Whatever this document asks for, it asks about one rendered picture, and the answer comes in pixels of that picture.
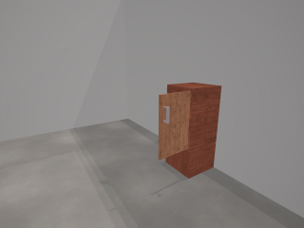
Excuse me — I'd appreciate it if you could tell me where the handle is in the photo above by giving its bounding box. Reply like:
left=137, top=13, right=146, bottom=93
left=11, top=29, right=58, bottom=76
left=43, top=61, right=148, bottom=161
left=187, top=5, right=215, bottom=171
left=164, top=106, right=170, bottom=124

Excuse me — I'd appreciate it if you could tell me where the cupboard door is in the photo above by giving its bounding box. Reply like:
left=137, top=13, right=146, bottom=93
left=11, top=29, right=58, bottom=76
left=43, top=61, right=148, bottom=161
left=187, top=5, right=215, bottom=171
left=158, top=90, right=191, bottom=160

